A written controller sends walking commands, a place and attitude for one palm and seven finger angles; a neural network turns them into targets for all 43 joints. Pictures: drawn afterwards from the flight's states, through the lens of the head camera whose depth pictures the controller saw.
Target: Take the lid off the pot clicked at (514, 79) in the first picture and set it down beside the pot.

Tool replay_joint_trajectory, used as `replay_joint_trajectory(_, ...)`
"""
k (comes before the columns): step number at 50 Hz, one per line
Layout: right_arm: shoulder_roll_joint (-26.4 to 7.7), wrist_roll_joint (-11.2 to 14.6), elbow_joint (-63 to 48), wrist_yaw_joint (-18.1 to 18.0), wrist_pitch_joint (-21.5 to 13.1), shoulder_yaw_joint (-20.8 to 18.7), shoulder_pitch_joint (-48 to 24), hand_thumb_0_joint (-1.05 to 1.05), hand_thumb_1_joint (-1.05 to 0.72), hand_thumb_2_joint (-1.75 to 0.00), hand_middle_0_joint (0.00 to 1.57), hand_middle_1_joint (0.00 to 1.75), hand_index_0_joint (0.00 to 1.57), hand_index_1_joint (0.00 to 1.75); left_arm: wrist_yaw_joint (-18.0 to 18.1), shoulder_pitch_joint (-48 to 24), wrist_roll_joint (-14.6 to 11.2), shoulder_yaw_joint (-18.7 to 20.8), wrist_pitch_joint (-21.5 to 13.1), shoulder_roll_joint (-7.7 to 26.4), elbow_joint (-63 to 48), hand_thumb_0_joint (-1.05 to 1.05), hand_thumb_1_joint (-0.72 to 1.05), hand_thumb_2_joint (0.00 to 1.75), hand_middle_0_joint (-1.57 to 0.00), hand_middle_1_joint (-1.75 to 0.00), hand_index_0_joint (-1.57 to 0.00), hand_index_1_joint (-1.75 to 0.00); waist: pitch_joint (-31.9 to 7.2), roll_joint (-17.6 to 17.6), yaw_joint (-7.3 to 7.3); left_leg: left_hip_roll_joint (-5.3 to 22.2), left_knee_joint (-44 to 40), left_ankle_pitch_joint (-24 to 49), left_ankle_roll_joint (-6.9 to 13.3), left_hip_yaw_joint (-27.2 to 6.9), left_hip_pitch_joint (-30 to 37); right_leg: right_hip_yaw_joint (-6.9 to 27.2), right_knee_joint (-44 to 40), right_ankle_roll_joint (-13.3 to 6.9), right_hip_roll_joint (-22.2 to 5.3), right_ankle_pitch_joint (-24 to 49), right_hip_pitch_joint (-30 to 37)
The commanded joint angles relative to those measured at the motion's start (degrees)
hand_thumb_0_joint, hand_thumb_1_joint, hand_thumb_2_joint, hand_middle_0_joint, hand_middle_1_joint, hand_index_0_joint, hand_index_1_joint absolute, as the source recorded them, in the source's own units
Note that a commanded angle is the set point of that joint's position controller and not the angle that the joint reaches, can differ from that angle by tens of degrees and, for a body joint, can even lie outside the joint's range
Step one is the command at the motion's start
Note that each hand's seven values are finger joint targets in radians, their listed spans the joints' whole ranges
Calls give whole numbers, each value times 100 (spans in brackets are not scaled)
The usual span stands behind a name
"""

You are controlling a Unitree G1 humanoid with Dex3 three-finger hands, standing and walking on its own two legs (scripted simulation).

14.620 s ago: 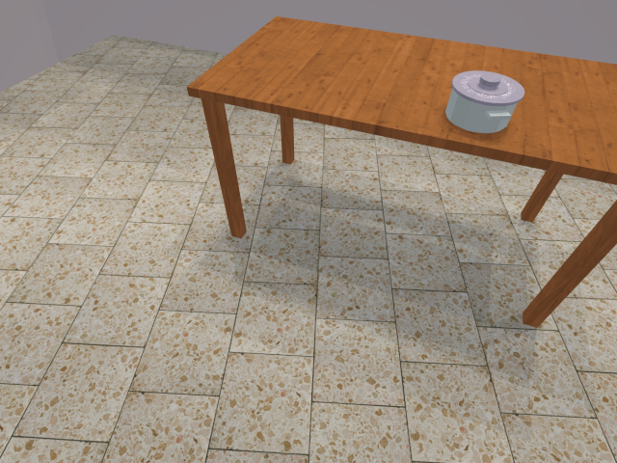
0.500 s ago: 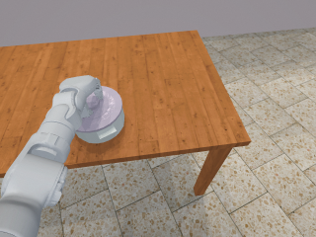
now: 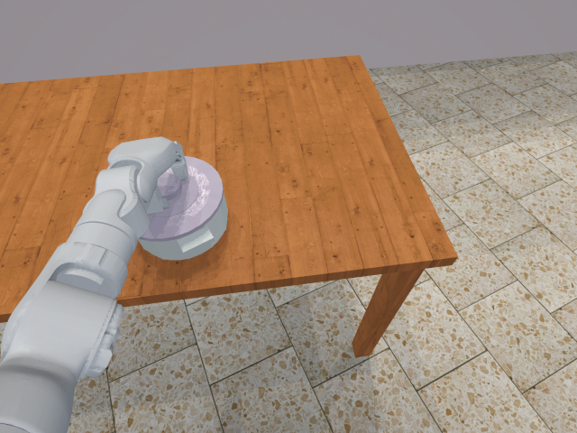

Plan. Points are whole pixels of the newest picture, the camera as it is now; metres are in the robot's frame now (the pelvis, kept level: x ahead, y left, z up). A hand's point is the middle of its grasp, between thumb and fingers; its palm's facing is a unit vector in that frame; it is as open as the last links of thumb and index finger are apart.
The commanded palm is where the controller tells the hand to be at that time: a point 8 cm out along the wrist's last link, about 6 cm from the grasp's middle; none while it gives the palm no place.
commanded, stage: close the fingers and squeeze the knob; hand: left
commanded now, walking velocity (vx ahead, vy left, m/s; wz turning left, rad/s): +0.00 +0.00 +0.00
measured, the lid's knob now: (165, 187) +0.49 +0.19 +0.04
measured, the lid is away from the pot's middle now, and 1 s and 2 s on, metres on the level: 0.01 0.02 0.01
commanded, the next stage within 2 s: lift the lid straight up in 0.20 s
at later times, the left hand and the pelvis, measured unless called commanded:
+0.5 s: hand (156, 189) +0.46 +0.19 +0.07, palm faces -0.36 -0.08 -0.93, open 8.2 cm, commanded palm +0.46 +0.19 +0.15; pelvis +0.00 +0.00 +0.00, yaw +0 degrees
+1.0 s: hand (157, 170) +0.46 +0.17 +0.11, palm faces -0.31 -0.08 -0.95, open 8.2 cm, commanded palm +0.45 +0.18 +0.19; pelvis +0.00 +0.00 +0.00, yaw +1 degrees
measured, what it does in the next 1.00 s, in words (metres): stands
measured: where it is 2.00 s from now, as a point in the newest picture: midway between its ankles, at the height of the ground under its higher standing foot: outside the picture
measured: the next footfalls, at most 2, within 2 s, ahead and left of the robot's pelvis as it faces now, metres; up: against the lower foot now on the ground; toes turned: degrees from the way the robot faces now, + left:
none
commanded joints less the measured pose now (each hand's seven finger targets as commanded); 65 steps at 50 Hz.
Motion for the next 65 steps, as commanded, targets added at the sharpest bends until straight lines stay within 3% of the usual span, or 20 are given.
replay_joint_trajectory(1, -816, -13, -508, -39, -125, -277, 113, 0, -90, -90, 20, 30, 20, 30, 213, -2709, 78, 129, 37, 1093, -811, 0, 49, 96, -82, -109, -70, -102, -2093, -153, -68, 27, 35, 2209, 151, -327, 1744, -98, -135, -225, 228, 1972, 177)
replay_joint_trajectory(4, -845, -13, -498, -64, -159, -285, 113, 0, -90, -90, 20, 30, 20, 30, 232, -2907, 46, 394, 20, 1385, -922, 0, 53, 97, -84, -109, -72, -103, -2202, -193, -13, 9, -5, 2027, 171, -336, 1660, -57, -148, -249, 214, 1927, 314)
replay_joint_trajectory(7, -810, -22, -474, -53, -173, -305, 124, 0, -90, -90, 20, 30, 20, 30, 217, -2977, 79, 128, 9, 1071, -1007, 0, 56, 98, -85, -110, -73, -104, -2308, -34, -61, 13, 31, 2192, 155, -358, 1927, -85, -135, -242, 225, 1929, 148)
replay_joint_trajectory(9, -839, -33, -465, -55, -180, -292, 148, 0, -90, -90, 20, 30, 20, 30, 215, -2871, 43, 354, -29, 1278, -974, 0, 58, 99, -86, -110, -74, -104, -2302, -148, -7, 19, 24, 2246, 160, -367, 1811, -78, -134, -254, 227, 1999, 262)
replay_joint_trajectory(11, -825, -24, -459, -52, -175, -296, 162, 0, -90, -90, 20, 30, 20, 30, 190, -2876, 22, 94, -1, 1019, -890, 0, 59, 100, -87, -110, -74, -105, -2217, -255, -95, 5, 26, 2109, 174, -341, 1793, -84, -155, -224, 230, 1965, 220)
replay_joint_trajectory(16, -841, -10, -430, -76, -184, -278, 159, 0, -90, -90, 20, 30, 20, 30, 194, -3054, 26, 99, 17, 1092, -830, 0, 61, 100, -88, -110, -75, -106, -2083, -162, -111, -6, -33, 1832, 170, -322, 1678, -73, -178, -234, 219, 1797, 179)
replay_joint_trajectory(19, -850, -22, -452, -106, -240, -282, 150, 0, -90, -90, 20, 30, 20, 30, 210, -3198, 26, 475, -40, 1532, -1074, 0, 62, 100, -88, -111, -75, -106, -2370, -146, -32, -7, -21, 2006, 189, -349, 1771, -25, -176, -248, 207, 1970, 393)
replay_joint_trajectory(22, -798, -35, -480, -101, -291, -299, 135, 0, -90, -90, 20, 30, 20, 30, 226, -3322, 91, 382, -119, 1466, -1471, 0, 62, 100, -88, -111, -75, -106, -2687, 62, -33, -2, 37, 2494, 179, -395, 2173, -52, -146, -239, 212, 2234, 411)
replay_joint_trajectory(26, -822, -3, -468, -72, -277, -286, 115, 0, -90, -90, 20, 30, 20, 30, 226, -3386, 9, 328, -13, 1423, -1395, 0, 62, 100, -88, -111, -75, -106, -2299, -69, -62, 10, -50, 2254, 171, -377, 1944, -85, -193, -230, 210, 2123, 386)
replay_joint_trajectory(28, -780, -5, -498, -65, -355, -296, 43, 0, -90, -90, 20, 30, 20, 30, 253, -3517, 59, 314, -59, 1407, -1672, 0, 62, 100, -88, -111, -75, -106, -2516, 242, -37, 3, -2, 2464, 150, -452, 2298, -97, -180, -256, 222, 2072, 278)
replay_joint_trajectory(30, -797, -31, -487, -49, -370, -298, 90, 0, -90, -90, 20, 30, 20, 30, 249, -3456, 20, 447, -68, 1519, -1795, 0, 62, 100, -88, -111, -75, -106, -2669, 160, 3, 10, 14, 2714, 153, -485, 2374, -95, -163, -245, 228, 2229, 407)
replay_joint_trajectory(37, -766, 0, -462, 6, -329, -254, -87, 0, -90, -90, 20, 30, 20, 30, 163, -3552, -5, 83, 218, 1102, -1549, 0, 62, 100, -88, -111, -75, -106, -2338, -75, -36, -18, -72, 2349, 135, -464, 2157, -128, -191, -240, 208, 2100, 380)
replay_joint_trajectory(39, -785, -15, -501, -22, -358, -239, -133, 0, -90, -90, 20, 30, 20, 30, 123, -3597, 5, 426, 192, 1484, -1741, 0, 62, 100, -88, -111, -75, -106, -2565, -142, 62, -28, -86, 2475, 157, -471, 2179, -84, -197, -251, 198, 2256, 599)
replay_joint_trajectory(45, -748, -12, -520, -10, -318, -206, -203, 0, -90, -90, 20, 30, 20, 30, -16, -3487, -18, 188, 332, 1213, -1501, 0, 62, 100, -88, -111, -75, -106, -2228, -254, 37, -51, -133, 2317, 175, -411, 2018, -76, -241, -232, 182, 2290, 671)
replay_joint_trajectory(50, -733, -16, -603, -53, -338, -171, -320, 0, -90, -90, 20, 30, 20, 30, -105, -3742, 23, 374, 299, 1569, -1866, 0, 62, 100, -88, -111, -75, -106, -2501, -177, 93, -86, -180, 2263, 195, -383, 2056, -12, -255, -225, 133, 2455, 990)
replay_joint_trajectory(54, -744, 9, -631, -106, -330, -123, -409, 0, -90, -90, 20, 30, 20, 30, -204, -3663, 22, 477, 348, 1752, -1671, 0, 62, 100, -88, -111, -75, -106, -2320, -399, 140, -125, -285, 1942, 217, -338, 1742, 24, -332, -216, 103, 2431, 1178)
replay_joint_trajectory(56, -731, 25, -601, -99, -325, -117, -400, 0, -90, -90, 20, 30, 20, 30, -282, -3752, 23, 165, 380, 1426, -1598, 0, 62, 100, -88, -111, -75, -106, -2107, -280, 53, -125, -276, 1908, 210, -341, 1836, -17, -347, -214, 117, 2329, 940)
replay_joint_trajectory(58, -752, 16, -623, -104, -351, -133, -382, 0, -90, -90, 20, 30, 20, 30, -323, -3794, 31, 351, 359, 1671, -1733, 0, 62, 100, -88, -111, -75, -106, -2305, -209, 90, -128, -259, 1987, 221, -366, 1993, 9, -351, -218, 115, 2335, 996)
replay_joint_trajectory(63, -784, 32, -579, -124, -380, -132, -330, 0, -90, -90, 20, 30, 20, 30, -459, -3897, 9, 353, 318, 1755, -1645, 0, 62, 100, -88, -111, -75, -106, -2191, -359, 44, -129, -289, 1874, 232, -373, 1969, -8, -403, -207, 119, 2249, 959)
replay_joint_trajectory(65, -779, 41, -592, -126, -398, -127, -334, 0, -90, -90, 20, 30, 20, 30, -509, -4031, -38, 229, 277, 1641, -1688, 0, 62, 100, -88, -111, -75, -106, -2152, -164, -2, -126, -295, 1902, 218, -386, 1997, -12, -402, -217, 114, 2234, 912)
